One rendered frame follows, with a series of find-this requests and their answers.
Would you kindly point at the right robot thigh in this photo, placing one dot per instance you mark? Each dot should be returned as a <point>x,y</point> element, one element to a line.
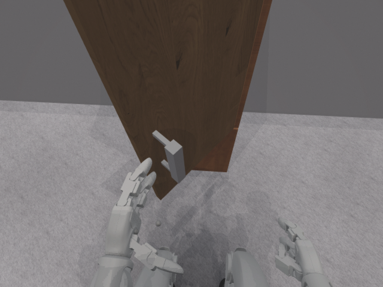
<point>243,270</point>

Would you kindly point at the robot thigh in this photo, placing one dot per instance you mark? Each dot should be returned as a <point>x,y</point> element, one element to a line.
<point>243,270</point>
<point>157,278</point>

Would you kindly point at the robot left forearm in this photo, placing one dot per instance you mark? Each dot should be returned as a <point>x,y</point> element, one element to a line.
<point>114,271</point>

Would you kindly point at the left robot thigh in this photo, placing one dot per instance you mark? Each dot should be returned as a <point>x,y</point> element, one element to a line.
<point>157,278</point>

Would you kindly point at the right robot hand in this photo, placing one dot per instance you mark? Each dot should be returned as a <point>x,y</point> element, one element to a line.
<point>303,258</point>

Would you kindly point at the handle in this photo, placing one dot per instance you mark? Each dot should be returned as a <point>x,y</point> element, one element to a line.
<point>174,154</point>

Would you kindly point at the cupboard door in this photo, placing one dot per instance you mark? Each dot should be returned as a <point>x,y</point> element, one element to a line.
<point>175,66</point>

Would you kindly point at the left robot hand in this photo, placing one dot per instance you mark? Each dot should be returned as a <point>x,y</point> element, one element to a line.
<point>124,219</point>

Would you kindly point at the robot right forearm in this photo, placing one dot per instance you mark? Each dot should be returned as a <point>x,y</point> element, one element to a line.
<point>316,280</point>

